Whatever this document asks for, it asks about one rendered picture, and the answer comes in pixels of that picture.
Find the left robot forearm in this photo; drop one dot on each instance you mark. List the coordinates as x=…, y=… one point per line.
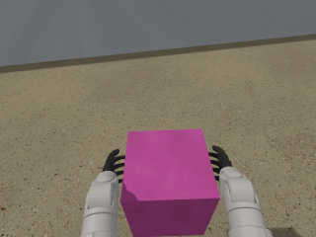
x=101, y=210

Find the right robot hand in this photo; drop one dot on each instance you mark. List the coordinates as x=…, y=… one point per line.
x=223, y=160

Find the right robot forearm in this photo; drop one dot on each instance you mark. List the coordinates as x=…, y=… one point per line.
x=242, y=205

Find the left robot hand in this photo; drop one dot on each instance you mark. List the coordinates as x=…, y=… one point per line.
x=111, y=166

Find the carton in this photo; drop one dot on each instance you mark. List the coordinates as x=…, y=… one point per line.
x=168, y=185

